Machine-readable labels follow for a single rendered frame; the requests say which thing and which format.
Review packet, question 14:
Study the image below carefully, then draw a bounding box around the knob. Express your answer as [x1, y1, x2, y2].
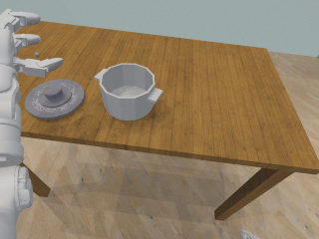
[43, 84, 63, 100]

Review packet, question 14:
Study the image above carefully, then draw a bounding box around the left robot hand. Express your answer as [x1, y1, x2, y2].
[0, 9, 64, 78]

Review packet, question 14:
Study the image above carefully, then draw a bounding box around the pot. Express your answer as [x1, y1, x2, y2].
[94, 63, 163, 121]

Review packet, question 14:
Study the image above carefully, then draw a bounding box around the table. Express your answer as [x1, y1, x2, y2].
[15, 21, 319, 221]

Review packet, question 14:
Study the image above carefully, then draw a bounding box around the right robot hand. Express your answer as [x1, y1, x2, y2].
[239, 229, 260, 239]

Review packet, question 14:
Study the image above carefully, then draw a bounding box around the lid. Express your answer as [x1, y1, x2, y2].
[25, 79, 85, 120]

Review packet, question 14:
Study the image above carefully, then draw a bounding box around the robot left forearm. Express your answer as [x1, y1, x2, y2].
[0, 64, 24, 168]

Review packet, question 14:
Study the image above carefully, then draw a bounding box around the left robot upper arm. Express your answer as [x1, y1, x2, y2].
[0, 165, 33, 239]

